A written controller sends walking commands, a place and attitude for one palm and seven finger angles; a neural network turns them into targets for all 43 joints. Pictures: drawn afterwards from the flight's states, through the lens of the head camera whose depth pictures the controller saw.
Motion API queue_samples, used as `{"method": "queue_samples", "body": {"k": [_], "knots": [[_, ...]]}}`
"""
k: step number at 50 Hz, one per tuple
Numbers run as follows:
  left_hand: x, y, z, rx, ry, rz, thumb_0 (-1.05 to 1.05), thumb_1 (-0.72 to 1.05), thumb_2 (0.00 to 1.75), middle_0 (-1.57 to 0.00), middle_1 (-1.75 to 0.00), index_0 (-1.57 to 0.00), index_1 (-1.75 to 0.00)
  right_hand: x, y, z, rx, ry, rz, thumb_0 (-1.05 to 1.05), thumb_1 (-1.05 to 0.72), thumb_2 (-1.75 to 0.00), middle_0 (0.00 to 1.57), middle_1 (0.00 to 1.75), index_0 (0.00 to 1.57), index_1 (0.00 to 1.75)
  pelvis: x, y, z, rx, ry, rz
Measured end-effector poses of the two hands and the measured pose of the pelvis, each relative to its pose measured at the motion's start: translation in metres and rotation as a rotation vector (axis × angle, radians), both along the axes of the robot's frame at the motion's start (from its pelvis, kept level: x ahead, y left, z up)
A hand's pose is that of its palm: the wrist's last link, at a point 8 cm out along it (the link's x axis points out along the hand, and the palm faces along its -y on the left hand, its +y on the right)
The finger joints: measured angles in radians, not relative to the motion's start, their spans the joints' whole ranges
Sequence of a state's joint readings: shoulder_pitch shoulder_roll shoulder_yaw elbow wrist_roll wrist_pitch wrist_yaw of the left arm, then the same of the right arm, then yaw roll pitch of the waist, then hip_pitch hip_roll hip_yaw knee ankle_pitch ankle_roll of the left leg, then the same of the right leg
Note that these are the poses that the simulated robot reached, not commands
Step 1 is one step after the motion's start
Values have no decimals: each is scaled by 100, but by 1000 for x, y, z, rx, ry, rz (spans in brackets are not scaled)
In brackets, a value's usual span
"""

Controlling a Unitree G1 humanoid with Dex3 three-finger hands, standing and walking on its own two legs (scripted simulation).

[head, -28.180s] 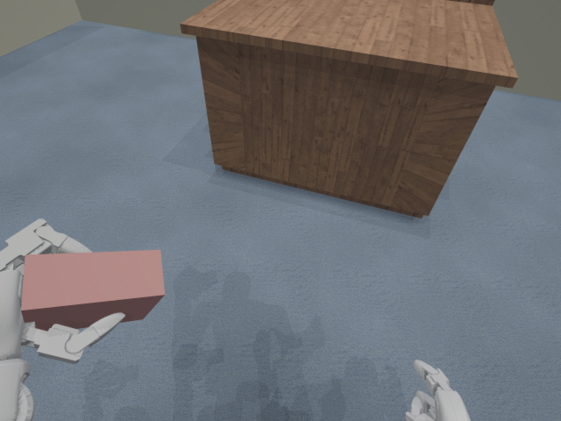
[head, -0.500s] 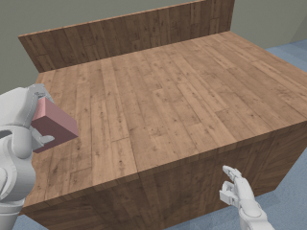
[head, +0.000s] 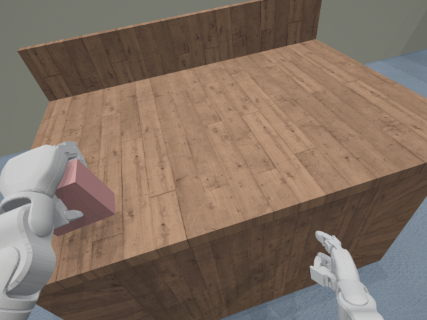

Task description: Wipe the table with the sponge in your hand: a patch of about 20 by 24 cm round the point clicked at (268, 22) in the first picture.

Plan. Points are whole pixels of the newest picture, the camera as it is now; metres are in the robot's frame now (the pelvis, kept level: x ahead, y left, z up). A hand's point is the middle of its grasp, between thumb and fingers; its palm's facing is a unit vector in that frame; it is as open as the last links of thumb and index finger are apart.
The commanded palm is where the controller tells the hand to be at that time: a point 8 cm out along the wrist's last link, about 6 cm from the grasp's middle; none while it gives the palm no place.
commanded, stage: move the sponge above the wiping area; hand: left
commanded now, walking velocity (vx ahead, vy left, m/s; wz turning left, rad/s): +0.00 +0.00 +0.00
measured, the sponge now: (74, 205) +0.24 +0.30 +0.13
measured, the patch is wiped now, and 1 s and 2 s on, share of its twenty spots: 0.00 0.00 0.00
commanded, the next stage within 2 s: none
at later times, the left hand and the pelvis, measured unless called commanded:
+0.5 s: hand (81, 196) +0.25 +0.28 +0.15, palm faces +0.12 -0.14 -0.98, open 9.5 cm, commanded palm +0.21 +0.28 +0.23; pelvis +0.00 +0.01 +0.00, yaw +0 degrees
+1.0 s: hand (76, 203) +0.25 +0.29 +0.13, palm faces +0.07 -0.09 -0.99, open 9.5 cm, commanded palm +0.21 +0.28 +0.22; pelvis +0.01 +0.01 +0.00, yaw +0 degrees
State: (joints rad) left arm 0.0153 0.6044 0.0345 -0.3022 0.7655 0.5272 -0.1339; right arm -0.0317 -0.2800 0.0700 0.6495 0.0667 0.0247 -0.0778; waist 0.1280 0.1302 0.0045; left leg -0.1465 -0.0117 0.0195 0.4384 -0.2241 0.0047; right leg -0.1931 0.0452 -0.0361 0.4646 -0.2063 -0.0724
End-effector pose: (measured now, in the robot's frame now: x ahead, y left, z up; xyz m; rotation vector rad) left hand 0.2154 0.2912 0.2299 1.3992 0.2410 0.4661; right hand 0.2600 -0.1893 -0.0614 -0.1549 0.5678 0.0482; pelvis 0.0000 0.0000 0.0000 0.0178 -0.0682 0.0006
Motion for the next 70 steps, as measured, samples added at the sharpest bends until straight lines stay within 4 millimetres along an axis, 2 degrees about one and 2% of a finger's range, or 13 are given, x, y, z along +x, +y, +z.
{"method": "queue_samples", "body": {"k": [5,10,16,25,30,37,48,58,61,70], "knots": [[0,-11,-21,7,68,-70,0,-45,104,-79,-138,-80,-138,0,3,0,-26,0,12,1,-91,-90,20,30,20,30,0,2,0,1,-5,-1],[1,-5,-11,69,19,-70,0,-46,104,-80,-138,-81,-137,0,8,0,-34,10,29,1,-91,-90,20,30,20,30,2,4,0,0,-12,-3],[0,8,4,31,-55,-7,0,-46,104,-79,-138,-80,-138,2,17,2,-8,11,34,1,-91,-90,20,30,20,30,2,8,2,-4,-9,5],[7,-14,-27,-21,40,-99,0,-46,104,-79,-138,-80,-138,3,25,4,-8,2,33,1,-91,-90,20,30,20,30,2,14,2,-3,-2,2],[14,-16,-22,23,15,-113,0,-46,104,-79,-138,-81,-137,1,25,3,-16,20,43,1,-91,-90,20,30,20,30,4,14,3,-2,-7,-3],[15,-6,-9,7,-44,-46,0,-46,104,-79,-138,-80,-138,2,24,1,10,38,41,1,-91,-90,20,30,20,30,8,13,3,-4,1,-6],[6,-2,-41,-6,93,-17,0,-46,104,-79,-138,-80,-138,8,11,2,-29,36,36,1,-91,-90,20,30,20,30,10,8,2,-4,3,0],[13,-5,-31,33,61,-50,0,-46,104,-79,-138,-80,-138,7,10,1,-15,26,28,1,-91,-90,20,30,20,30,13,6,3,-5,1,-2],[10,-6,-31,32,60,-54,0,-46,104,-79,-138,-80,-138,6,10,1,-3,26,24,1,-91,-90,20,30,20,30,13,6,3,-5,4,-6],[-7,10,-43,10,103,7,0,-46,104,-79,-139,-80,-138,0,3,-1,-27,39,16,1,-91,-90,20,30,20,30,10,6,2,-7,0,-2]]}}
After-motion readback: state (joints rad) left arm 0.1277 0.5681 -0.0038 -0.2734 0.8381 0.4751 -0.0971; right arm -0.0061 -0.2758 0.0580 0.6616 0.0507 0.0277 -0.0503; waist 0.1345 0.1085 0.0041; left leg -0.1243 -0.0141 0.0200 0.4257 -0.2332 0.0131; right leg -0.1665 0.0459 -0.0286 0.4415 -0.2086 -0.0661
